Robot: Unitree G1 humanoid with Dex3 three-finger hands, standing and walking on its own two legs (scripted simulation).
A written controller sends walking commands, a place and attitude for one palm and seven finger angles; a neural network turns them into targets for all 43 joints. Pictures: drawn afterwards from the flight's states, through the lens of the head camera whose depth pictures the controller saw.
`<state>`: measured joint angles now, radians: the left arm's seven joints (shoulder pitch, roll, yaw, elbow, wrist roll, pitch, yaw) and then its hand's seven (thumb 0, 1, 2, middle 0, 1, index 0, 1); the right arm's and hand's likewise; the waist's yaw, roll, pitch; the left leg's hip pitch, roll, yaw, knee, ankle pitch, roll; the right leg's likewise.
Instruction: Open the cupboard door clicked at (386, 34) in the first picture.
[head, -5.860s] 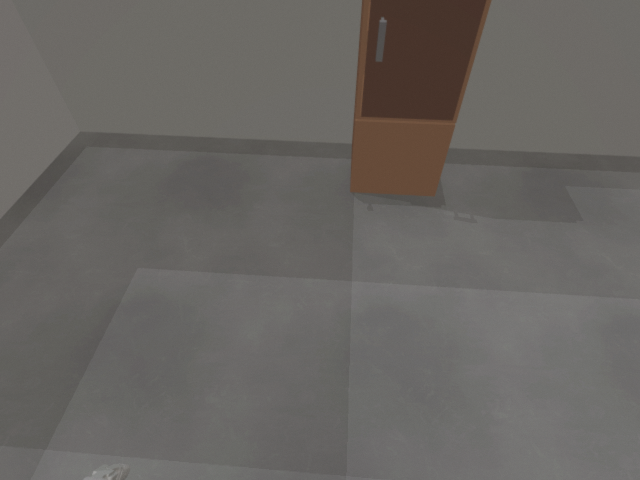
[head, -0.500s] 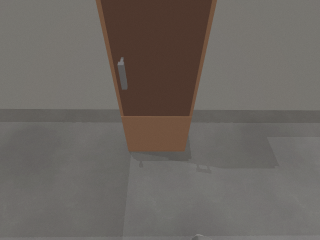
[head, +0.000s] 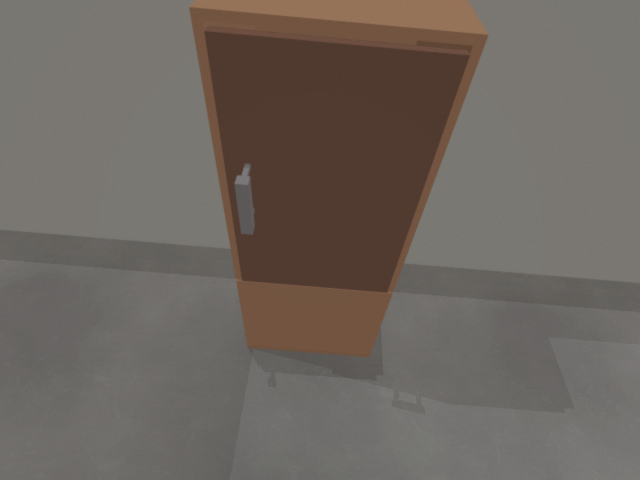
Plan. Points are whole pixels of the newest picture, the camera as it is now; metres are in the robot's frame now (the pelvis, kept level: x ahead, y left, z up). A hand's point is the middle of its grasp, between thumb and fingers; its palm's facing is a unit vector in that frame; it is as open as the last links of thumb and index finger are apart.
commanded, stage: come to a stop and stand still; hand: left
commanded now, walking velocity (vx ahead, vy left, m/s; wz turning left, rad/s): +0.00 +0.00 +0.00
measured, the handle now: (247, 199) +0.58 +0.19 -0.03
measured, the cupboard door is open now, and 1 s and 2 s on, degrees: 0 0 0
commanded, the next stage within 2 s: look again from close up in 1.18 s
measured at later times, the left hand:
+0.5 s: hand out of the picture +0.12 +0.16 -0.15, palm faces +0.00 -0.95 -0.30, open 7.3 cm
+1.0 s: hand out of the picture +0.02 +0.19 -0.17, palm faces +0.08 -0.97 -0.22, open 7.3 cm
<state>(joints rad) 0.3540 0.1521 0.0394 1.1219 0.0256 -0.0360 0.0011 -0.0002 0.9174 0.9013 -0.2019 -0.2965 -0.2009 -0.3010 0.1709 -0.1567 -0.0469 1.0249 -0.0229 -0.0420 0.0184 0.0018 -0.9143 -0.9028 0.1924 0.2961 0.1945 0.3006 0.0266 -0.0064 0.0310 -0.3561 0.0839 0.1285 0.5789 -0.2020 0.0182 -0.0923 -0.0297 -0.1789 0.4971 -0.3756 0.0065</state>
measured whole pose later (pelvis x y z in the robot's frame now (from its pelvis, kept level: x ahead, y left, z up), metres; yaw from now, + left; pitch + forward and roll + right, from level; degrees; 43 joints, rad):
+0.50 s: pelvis +0.05 -0.05 +0.00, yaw -1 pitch -1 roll +1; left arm 0.18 0.18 0.05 0.99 0.03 0.01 0.03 0.00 0.91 0.90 -0.20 -0.30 -0.20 -0.30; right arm 0.17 -0.20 -0.08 1.03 -0.01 0.06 -0.02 0.00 -0.92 -0.90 0.20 0.30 0.20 0.30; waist 0.00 0.05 0.09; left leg -0.34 0.05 0.07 0.78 -0.48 -0.03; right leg -0.30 -0.05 -0.08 0.62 -0.30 -0.02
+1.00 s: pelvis +0.01 -0.01 +0.01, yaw +0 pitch +0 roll +0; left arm 0.27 0.22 0.05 1.06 0.03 0.06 0.02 0.00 0.91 0.90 -0.20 -0.30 -0.20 -0.30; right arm 0.24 -0.16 -0.02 1.03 -0.02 0.02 -0.01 0.00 -0.91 -0.90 0.19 0.30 0.20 0.30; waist 0.03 -0.04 0.01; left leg -0.16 0.02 0.03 0.46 -0.30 -0.01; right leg -0.35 -0.07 -0.05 0.64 -0.34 0.02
